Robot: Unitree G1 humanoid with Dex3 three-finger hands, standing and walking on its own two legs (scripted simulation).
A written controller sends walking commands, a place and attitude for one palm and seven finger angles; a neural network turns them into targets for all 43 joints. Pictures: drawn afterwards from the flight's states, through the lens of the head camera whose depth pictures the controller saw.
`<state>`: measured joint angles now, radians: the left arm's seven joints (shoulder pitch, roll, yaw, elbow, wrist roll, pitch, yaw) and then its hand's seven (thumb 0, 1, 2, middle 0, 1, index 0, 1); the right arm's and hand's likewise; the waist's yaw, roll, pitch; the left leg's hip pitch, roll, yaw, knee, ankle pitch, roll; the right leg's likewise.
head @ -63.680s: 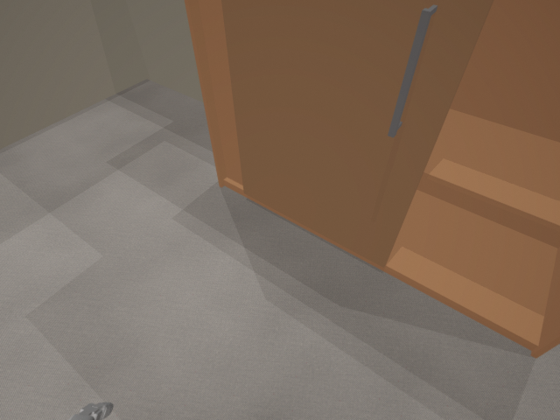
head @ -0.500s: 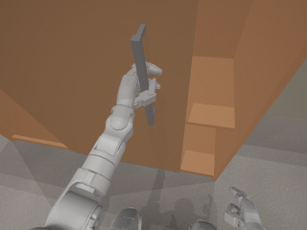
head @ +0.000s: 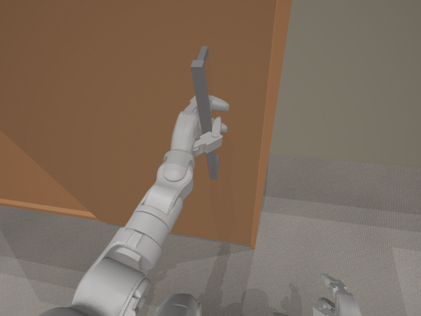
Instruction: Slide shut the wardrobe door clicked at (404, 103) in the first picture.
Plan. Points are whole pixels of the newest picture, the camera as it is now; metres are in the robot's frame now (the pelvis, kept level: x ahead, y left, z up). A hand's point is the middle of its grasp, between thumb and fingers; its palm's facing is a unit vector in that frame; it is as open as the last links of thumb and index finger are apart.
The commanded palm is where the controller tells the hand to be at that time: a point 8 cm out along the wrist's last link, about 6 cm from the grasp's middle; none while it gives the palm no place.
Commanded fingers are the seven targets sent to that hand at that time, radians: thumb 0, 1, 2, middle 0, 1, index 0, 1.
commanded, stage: step sideways, sliding the door along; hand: left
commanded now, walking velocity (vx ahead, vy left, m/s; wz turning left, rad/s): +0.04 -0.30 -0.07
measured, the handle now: (209, 126) +0.44 +0.06 +0.10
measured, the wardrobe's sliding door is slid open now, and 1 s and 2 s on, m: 0.00 0.00 0.00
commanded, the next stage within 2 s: stop walking and hold the door there in 0.18 s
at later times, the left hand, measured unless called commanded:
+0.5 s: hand (217, 136) +0.41 +0.04 +0.11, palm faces +0.32 -0.89 -0.32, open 5.3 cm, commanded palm +0.37 +0.09 +0.11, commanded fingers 0.00 0.90 0.90 -0.45 -1.40 -0.45 -1.40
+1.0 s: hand (216, 136) +0.41 +0.04 +0.11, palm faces +0.19 -0.95 -0.26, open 5.2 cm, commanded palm +0.38 +0.09 +0.11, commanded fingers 0.00 0.90 0.90 -0.45 -1.40 -0.45 -1.40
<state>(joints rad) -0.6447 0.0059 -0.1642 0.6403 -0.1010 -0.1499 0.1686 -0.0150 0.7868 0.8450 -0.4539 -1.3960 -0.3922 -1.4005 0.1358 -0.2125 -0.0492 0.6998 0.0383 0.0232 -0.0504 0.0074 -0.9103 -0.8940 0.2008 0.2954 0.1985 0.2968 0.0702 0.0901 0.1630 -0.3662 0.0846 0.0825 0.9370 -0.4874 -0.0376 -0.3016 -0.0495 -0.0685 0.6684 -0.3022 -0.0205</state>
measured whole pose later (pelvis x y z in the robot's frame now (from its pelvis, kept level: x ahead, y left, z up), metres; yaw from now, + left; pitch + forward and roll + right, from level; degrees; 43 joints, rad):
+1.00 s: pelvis -0.01 -0.15 +0.02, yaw -8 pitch -1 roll +1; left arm -0.41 0.40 0.26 0.59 0.00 -0.20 0.07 -0.05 0.69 0.83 -0.45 -1.40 -0.46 -1.40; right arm 0.21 -0.27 -0.04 0.64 0.04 -0.03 -0.09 0.01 -0.91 -0.89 0.20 0.30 0.20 0.30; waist -0.01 -0.04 0.09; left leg -0.14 0.01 0.11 0.44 -0.28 0.01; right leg -0.32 -0.07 0.03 0.54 -0.23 0.03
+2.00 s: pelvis -0.01 -0.08 +0.01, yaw -8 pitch -2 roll +0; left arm -0.44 0.27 0.11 0.50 -0.05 -0.17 0.07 -0.08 0.73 0.82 -0.45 -1.39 -0.46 -1.40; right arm 0.18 -0.20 0.01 0.68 0.04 -0.05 -0.06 0.01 -0.91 -0.89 0.20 0.30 0.20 0.30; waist 0.01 0.03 0.17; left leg -0.23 -0.01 0.12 0.56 -0.30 0.06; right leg -0.35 -0.06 -0.13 0.77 -0.42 0.03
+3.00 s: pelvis +0.03 +0.03 +0.01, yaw -2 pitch -1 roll +0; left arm -0.40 0.07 -0.20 0.36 -0.05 -0.13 0.08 -0.01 0.75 0.80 -0.45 -1.40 -0.36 -1.40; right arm 0.14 -0.20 0.02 0.66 0.01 -0.05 -0.06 0.01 -0.91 -0.89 0.20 0.30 0.20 0.30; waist 0.02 0.03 0.11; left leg -0.25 0.06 0.04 0.53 -0.26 -0.03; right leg -0.24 -0.01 -0.04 0.53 -0.28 -0.01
